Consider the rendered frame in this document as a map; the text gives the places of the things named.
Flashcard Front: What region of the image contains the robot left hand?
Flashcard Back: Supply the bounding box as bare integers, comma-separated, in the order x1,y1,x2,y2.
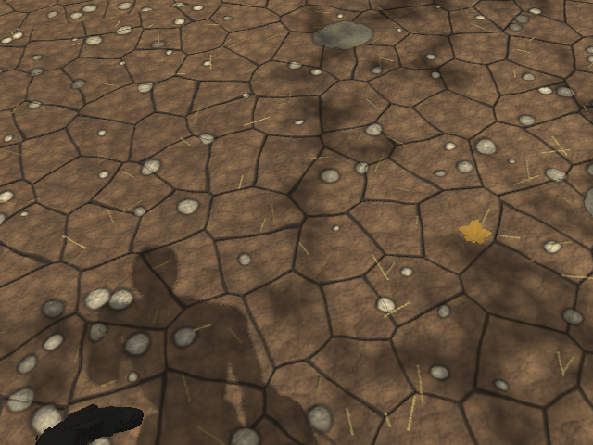
35,404,144,445

